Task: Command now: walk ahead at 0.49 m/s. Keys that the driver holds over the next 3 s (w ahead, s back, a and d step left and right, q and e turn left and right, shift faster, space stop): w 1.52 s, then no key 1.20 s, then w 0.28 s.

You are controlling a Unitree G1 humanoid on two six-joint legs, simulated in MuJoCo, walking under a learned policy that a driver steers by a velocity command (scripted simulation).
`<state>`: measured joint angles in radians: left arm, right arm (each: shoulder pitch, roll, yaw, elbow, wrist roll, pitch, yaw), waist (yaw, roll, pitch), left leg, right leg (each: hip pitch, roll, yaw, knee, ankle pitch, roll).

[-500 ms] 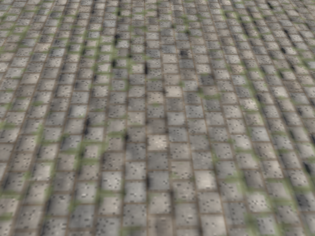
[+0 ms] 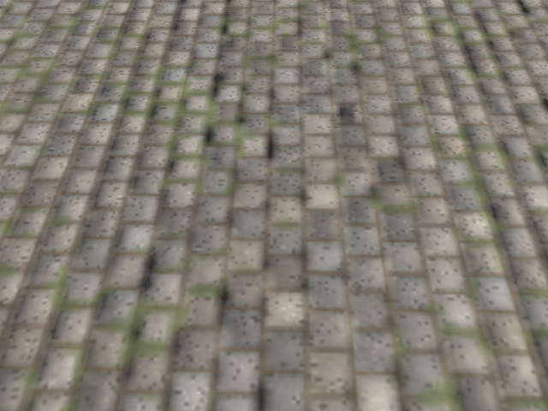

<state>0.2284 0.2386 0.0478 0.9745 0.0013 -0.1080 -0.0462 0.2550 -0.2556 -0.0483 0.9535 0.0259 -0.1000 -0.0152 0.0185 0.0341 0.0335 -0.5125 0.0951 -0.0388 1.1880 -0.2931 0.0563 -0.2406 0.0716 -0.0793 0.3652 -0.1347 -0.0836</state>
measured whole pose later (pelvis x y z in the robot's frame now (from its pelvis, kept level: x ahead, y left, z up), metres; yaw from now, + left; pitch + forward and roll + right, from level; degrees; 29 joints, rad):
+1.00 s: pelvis +0.58 +0.01 -0.02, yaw -1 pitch +2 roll +1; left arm 0.05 0.24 0.06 0.87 -0.01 -0.11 -0.04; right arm 0.37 -0.25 -0.05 1.01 0.02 -0.07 0.00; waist -0.03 0.01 0.03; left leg -0.17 -0.01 -0.03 0.97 -0.50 0.03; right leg -0.47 0.01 -0.06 0.57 -0.14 -0.06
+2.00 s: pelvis +1.03 +0.05 -0.01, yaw +0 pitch +1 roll +1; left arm 0.11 0.22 0.06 0.97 0.01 -0.02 0.02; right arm 0.18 -0.23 -0.04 1.00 -0.01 -0.05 -0.01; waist -0.02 0.00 0.00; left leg -0.16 -0.03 0.07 0.46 -0.31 0.03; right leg -0.36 -0.04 0.01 0.50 -0.16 0.01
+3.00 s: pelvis +1.10 +0.01 -0.02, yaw +0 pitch +0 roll +0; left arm 0.16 0.23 0.07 1.09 -0.03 -0.07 -0.01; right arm 0.43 -0.23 -0.06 1.11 0.03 -0.05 -0.03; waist -0.02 0.05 0.00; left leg -0.07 0.07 0.02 0.53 -0.45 -0.02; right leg -0.30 0.00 -0.09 0.60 -0.32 -0.07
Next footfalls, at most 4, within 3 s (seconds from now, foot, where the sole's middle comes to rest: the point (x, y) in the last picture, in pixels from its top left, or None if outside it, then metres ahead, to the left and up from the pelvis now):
0.36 left None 0.40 0.15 -0.78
0.92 right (326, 324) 0.72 -0.08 -0.78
1.48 left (244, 229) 1.03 0.15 -0.78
1.92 right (318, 202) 1.14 -0.07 -0.78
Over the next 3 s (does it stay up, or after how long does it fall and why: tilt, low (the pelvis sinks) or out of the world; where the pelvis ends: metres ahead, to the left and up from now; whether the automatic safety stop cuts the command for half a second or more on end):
stays up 1.10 0.01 -0.02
